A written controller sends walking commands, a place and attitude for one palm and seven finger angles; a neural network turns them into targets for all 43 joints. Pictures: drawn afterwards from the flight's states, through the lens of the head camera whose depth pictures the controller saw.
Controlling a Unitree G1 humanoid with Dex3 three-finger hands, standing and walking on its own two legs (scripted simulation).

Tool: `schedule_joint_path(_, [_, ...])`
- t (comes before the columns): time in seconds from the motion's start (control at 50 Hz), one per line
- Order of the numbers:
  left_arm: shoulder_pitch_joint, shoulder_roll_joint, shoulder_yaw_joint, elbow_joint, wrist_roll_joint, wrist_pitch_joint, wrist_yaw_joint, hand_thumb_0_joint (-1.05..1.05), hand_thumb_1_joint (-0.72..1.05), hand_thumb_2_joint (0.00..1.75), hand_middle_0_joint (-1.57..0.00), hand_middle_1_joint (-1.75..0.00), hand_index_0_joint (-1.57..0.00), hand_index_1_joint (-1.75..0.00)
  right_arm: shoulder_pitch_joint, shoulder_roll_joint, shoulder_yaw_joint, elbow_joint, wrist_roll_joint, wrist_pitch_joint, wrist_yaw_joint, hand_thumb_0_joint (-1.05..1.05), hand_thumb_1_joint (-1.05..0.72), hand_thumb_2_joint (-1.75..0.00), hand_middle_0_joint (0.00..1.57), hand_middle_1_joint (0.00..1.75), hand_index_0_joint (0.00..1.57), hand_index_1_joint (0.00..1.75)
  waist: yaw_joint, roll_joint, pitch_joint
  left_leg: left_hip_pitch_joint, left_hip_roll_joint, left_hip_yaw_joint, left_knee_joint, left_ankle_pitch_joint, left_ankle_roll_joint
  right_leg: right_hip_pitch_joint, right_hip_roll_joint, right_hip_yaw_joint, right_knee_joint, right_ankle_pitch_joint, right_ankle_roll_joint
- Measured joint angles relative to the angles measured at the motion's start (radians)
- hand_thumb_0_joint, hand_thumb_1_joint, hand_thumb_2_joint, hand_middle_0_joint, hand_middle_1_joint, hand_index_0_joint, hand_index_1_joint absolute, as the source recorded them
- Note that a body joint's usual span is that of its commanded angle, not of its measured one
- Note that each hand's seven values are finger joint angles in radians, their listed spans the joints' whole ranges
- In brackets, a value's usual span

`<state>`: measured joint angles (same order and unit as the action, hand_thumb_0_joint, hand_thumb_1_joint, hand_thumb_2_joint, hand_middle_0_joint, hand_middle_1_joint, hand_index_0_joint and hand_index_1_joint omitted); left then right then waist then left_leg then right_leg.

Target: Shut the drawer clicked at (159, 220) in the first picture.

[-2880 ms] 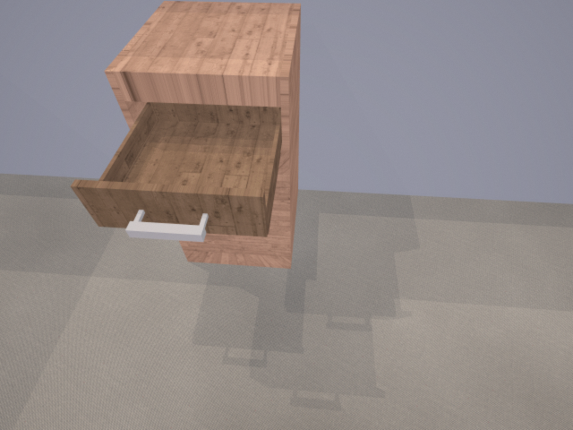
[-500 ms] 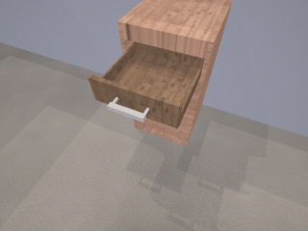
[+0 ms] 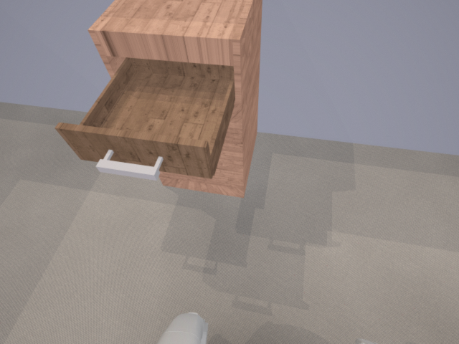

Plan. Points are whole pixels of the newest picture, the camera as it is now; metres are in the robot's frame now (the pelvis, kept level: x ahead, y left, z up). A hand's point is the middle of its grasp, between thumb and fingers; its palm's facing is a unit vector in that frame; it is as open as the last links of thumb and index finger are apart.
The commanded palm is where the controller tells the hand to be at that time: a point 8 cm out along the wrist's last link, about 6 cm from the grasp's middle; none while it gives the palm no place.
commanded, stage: turn to face it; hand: left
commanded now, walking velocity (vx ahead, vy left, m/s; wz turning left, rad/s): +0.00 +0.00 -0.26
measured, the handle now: (131, 163) +0.50 +0.30 -0.08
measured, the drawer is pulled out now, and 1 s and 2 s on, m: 0.30 0.30 0.30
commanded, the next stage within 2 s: take the last steps up to it in 0.08 s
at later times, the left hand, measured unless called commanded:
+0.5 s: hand out of the picture +0.10 +0.24 -0.18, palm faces -0.01 -0.98 -0.21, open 7.4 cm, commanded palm none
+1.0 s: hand (141, 305) +0.19 +0.22 -0.19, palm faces +0.00 -0.98 -0.22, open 7.3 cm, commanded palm none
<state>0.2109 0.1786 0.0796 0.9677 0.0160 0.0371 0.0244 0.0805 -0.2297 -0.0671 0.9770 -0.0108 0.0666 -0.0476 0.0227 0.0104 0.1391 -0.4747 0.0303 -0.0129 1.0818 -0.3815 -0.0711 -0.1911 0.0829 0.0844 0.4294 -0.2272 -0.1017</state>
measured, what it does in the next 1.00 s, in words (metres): walks ahead: left foot, then right foot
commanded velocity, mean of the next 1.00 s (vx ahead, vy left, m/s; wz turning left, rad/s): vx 0.02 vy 0.05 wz -0.04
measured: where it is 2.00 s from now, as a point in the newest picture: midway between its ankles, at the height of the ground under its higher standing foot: outside the picture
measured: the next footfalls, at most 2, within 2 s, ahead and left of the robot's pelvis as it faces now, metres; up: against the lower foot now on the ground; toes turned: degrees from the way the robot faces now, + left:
left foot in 0.36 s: +0.08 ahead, +0.15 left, +0.00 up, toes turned -6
right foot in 0.66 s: +0.12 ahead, -0.07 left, +0.00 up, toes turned -6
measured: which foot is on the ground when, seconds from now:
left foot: up 0.00-0.34, down 0.36-0.66, up 0.68-0.82, down 0.84-1.00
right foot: down 0.00-0.36, up 0.38-0.64, down 0.66-1.00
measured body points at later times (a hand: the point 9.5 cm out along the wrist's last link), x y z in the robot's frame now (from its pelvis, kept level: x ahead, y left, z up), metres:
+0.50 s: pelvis +0.05 +0.05 +0.00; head +0.09 +0.05 +0.44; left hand +0.10 +0.29 -0.16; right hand +0.07 -0.18 -0.15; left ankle +0.04 +0.16 -0.75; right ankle +0.01 -0.06 -0.70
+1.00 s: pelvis +0.14 +0.04 -0.01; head +0.19 +0.04 +0.44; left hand +0.19 +0.28 -0.17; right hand +0.14 -0.19 -0.17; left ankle +0.14 +0.16 -0.75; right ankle +0.08 -0.07 -0.74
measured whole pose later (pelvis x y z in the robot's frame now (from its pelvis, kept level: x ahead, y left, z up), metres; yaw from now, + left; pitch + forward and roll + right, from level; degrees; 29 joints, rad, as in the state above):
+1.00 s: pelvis +0.14 +0.04 -0.01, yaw -3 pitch +0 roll +1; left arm 0.17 0.17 0.05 1.04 0.01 0.03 0.03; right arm 0.23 -0.14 -0.02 1.04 -0.02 0.01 -0.06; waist 0.00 -0.02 0.11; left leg -0.23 0.01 0.05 0.50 -0.27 0.00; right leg -0.19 -0.03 -0.04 0.56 -0.35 -0.01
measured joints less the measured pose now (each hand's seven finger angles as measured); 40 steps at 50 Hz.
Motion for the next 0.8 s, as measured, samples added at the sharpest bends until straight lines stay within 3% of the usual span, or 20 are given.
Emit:
schedule_joint_path(0.24, [0.051,-0.024,-0.009,0.005,0.012,-0.006,-0.003,0.01,0.9,0.9,-0.21,-0.3,-0.2,-0.3,-0.029,0.033,0.012,-0.028,0.007,-0.005,0.008,0.01,-0.91,-0.9,0.2,0.3,0.2,0.3,0.024,-0.02,-0.033,0.068,-0.023,-0.015,-0.21,-0.022,0.018,0.046,0.04,0.062,-0.043,0.012,0.005])
schedule_joint_path(0.34, [0.062,-0.009,-0.008,0.02,0.007,-0.015,-0.006,0.01,0.9,0.9,-0.21,-0.3,-0.2,-0.3,0.028,0.049,0.024,-0.036,0.002,-0.041,0.021,0.01,-0.91,-0.9,0.2,0.3,0.2,0.3,0.011,-0.03,-0.06,0.2,-0.034,-0.011,-0.5,0.069,0.043,0.043,0.039,0.063,-0.012,-0.024,0.029])
schedule_joint_path(0.36, [0.069,-0.01,-0.009,0.02,0.005,-0.016,-0.009,0.01,0.9,0.9,-0.21,-0.3,-0.2,-0.3,0.052,0.043,0.027,-0.04,-0.002,-0.053,0.022,0.01,-0.91,-0.9,0.2,0.3,0.2,0.3,0.004,-0.014,-0.076,0.231,-0.026,-0.028,-0.576,0.08,0.064,0.025,0.049,0.053,0.023,-0.05,0.035])
schedule_joint_path(0.42, [0.046,0.006,-0.008,0.034,0.003,-0.015,-0.017,0.01,0.9,0.9,-0.21,-0.3,-0.2,-0.3,0.102,0.053,0.036,-0.026,-0.022,-0.059,0.02,0.0,-0.91,-0.9,0.2,0.3,0.2,0.3,0.0,-0.03,-0.07,0.241,-0.052,-0.016,-0.576,0.121,0.096,-0.064,0.006,-0.001,0.248,-0.222,0.056])
schedule_joint_path(0.46, [0.031,0.014,-0.008,0.039,0.009,-0.016,-0.023,0.01,0.91,0.9,-0.21,-0.3,-0.2,-0.3,0.144,0.06,0.046,-0.016,-0.029,-0.061,0.019,0.0,-0.91,-0.9,0.2,0.3,0.2,0.3,-0.005,-0.031,-0.066,0.266,-0.059,-0.009,-0.609,0.115,0.102,-0.128,-0.024,-0.037,0.389,-0.251,0.062])
schedule_joint_path(0.54, [-0.013,0.02,-0.014,0.032,0.007,-0.021,-0.031,0.01,0.91,0.9,-0.2,-0.3,-0.2,-0.3,0.225,0.073,0.059,0.023,-0.03,-0.07,0.016,0.0,-0.91,-0.9,0.2,0.3,0.21,0.3,-0.022,-0.011,-0.048,0.316,-0.063,-0.019,-0.69,0.141,0.101,-0.181,-0.076,-0.084,0.422,-0.225,0.071])
schedule_joint_path(0.6, [-0.04,0.017,-0.019,0.021,0.004,-0.03,-0.033,0.01,0.91,0.9,-0.2,-0.3,-0.2,-0.3,0.271,0.079,0.062,0.061,-0.026,-0.069,0.015,0.0,-0.91,-0.9,0.2,0.3,0.21,0.3,-0.03,0.004,-0.038,0.337,-0.059,-0.017,-0.694,0.125,0.097,-0.149,-0.092,-0.109,0.281,-0.193,0.073])
schedule_joint_path(0.66, [-0.045,0.021,-0.021,0.014,0.003,-0.051,-0.032,0.01,0.91,0.9,-0.2,-0.3,-0.2,-0.3,0.316,0.084,0.062,0.093,-0.011,-0.066,0.018,0.01,-0.91,-0.9,0.2,0.3,0.21,0.3,-0.034,-0.007,-0.045,0.319,-0.07,0.003,-0.599,0.052,0.085,-0.072,-0.1,-0.099,0.089,-0.039,0.06])
schedule_joint_path(0.7, [-0.052,0.003,-0.023,0.026,0.004,-0.059,-0.027,0.01,0.91,0.9,-0.2,-0.3,-0.2,-0.3,0.316,0.071,0.052,0.113,-0.009,-0.053,0.023,0.01,-0.91,-0.9,0.2,0.3,0.21,0.3,-0.05,0.023,-0.035,0.268,-0.047,0.015,-0.433,-0.07,0.077,-0.054,-0.085,-0.116,0.112,-0.046,0.067])
schedule_joint_path(0.74, [-0.048,-0.011,-0.027,0.033,0.006,-0.056,-0.019,0.01,0.91,0.9,-0.2,-0.3,-0.2,-0.3,0.311,0.063,0.042,0.123,-0.007,-0.043,0.023,0.01,-0.91,-0.9,0.2,0.3,0.21,0.3,-0.061,0.032,-0.034,0.211,-0.035,0.027,-0.312,-0.111,0.07,-0.016,-0.084,-0.132,0.094,-0.072,0.073])
schedule_joint_path(0.8, [-0.039,-0.018,-0.029,0.046,0.002,-0.046,-0.005,0.0,0.91,0.9,-0.2,-0.3,-0.2,-0.3,0.285,0.066,0.04,0.12,-0.002,-0.041,0.019,0.01,-0.91,-0.9,0.2,0.3,0.2,0.3,-0.062,0.008,-0.034,0.189,-0.011,0.051,-0.383,-0.027,0.056,0.028,-0.089,-0.135,0.059,-0.079,0.081])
